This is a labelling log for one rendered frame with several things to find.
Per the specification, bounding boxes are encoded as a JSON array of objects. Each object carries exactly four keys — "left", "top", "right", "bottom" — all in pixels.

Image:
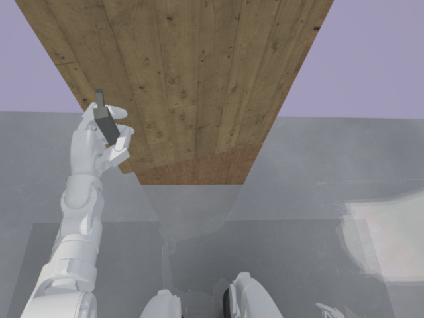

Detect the handle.
[{"left": 93, "top": 89, "right": 120, "bottom": 146}]

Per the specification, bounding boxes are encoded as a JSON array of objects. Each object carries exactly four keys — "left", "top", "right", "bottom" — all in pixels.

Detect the cupboard door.
[{"left": 15, "top": 0, "right": 327, "bottom": 174}]

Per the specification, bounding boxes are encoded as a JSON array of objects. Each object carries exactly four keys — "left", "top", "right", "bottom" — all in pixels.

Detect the robot left forearm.
[{"left": 20, "top": 174, "right": 104, "bottom": 318}]

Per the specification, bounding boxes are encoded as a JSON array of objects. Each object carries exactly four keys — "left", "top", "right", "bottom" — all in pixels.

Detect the robot left thigh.
[{"left": 139, "top": 294, "right": 182, "bottom": 318}]

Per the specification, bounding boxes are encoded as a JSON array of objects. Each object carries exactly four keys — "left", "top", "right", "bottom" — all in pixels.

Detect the robot left hand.
[{"left": 70, "top": 102, "right": 134, "bottom": 180}]

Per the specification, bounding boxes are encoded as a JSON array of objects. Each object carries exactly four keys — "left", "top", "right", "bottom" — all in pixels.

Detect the robot right hand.
[{"left": 315, "top": 303, "right": 345, "bottom": 318}]

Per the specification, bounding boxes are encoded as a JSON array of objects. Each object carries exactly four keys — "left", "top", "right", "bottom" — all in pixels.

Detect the robot right shin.
[{"left": 230, "top": 272, "right": 251, "bottom": 318}]

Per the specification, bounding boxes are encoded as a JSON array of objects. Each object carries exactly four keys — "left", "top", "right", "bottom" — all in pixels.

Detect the robot left upper arm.
[{"left": 23, "top": 291, "right": 97, "bottom": 318}]

